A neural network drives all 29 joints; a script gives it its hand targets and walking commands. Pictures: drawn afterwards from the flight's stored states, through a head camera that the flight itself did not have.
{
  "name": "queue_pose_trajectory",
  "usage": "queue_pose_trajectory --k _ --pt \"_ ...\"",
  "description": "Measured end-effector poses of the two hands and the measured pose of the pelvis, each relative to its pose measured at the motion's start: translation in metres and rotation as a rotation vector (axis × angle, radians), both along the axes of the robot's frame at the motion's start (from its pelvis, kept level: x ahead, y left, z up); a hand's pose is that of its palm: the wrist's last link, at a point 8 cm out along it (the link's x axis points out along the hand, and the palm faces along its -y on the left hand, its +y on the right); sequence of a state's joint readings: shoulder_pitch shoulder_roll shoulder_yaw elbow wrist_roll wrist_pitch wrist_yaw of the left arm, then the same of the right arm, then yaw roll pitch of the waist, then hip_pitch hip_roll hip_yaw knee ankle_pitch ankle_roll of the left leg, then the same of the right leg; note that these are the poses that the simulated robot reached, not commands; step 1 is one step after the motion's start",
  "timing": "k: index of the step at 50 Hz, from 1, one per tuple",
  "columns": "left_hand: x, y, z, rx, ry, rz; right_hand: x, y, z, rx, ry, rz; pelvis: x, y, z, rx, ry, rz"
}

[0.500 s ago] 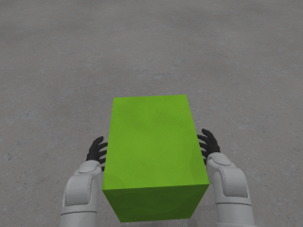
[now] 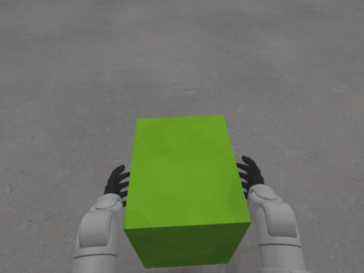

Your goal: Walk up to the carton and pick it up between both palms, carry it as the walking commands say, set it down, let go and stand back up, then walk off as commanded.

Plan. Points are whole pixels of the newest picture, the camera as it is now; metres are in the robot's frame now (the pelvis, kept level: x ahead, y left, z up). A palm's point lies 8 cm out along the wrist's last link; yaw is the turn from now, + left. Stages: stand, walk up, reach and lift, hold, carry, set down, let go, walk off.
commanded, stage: carry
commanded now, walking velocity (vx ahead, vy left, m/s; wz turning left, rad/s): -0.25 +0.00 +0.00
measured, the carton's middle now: (183, 192) +0.31 +0.00 -0.03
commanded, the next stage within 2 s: hold in 1.74 s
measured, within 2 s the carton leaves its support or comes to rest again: neither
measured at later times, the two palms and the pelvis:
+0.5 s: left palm (109, 213) +0.22 +0.14 +0.07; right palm (269, 201) +0.23 -0.16 +0.08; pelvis -0.03 -0.01 +0.00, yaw +0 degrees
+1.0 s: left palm (118, 201) +0.26 +0.14 +0.04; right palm (260, 192) +0.27 -0.16 +0.05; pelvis +0.00 -0.01 +0.00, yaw +0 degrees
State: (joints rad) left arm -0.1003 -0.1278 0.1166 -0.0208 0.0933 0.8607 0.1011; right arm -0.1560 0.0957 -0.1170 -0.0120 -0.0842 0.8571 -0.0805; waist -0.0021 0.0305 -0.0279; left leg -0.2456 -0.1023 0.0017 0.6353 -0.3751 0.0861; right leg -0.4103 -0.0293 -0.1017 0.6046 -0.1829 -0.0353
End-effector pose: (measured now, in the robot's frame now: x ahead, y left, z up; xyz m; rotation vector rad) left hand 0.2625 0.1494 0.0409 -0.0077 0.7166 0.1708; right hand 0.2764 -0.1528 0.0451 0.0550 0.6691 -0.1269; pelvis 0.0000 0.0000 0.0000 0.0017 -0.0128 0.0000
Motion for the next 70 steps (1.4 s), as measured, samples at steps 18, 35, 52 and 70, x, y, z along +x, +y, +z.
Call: queue_pose_trajectory --k 18,35,52,70 --pt "-0.029 -0.006 0.038 -0.05 -0.004 0.031 -0.03 -0.005 0.041 0.026 -0.002 -0.039 -0.017 -0.008 -0.001 0.015 -0.019 0.004" --pt "-0.035 -0.016 0.034 -0.04 0.032 0.029 -0.036 -0.015 0.034 0.028 0.034 -0.04 -0.022 -0.017 -0.001 0.023 -0.012 0.003" --pt "-0.001 -0.01 0.001 -0.006 0.021 -0.001 -0.002 -0.01 0.001 0.013 0.018 -0.016 -0.002 -0.01 0.0 0.007 0.017 -0.001" --pt "0.002 -0.009 0.002 0.002 0.012 -0.002 0.001 -0.009 0.0 0.021 0.009 -0.015 0.0 -0.009 0.0 0.006 0.019 -0.002"
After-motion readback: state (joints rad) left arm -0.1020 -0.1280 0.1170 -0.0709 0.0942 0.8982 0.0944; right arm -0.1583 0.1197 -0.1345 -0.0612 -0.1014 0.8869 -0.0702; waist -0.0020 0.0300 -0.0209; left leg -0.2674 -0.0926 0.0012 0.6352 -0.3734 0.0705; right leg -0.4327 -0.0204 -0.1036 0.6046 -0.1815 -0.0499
